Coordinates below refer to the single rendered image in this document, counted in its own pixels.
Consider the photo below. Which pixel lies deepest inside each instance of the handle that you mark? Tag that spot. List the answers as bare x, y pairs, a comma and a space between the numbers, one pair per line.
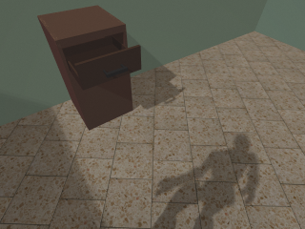
116, 72

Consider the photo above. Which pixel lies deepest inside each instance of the cabinet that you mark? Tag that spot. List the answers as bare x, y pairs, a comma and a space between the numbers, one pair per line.
101, 103

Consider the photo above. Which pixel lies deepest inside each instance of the drawer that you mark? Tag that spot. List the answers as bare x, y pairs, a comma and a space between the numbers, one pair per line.
87, 60

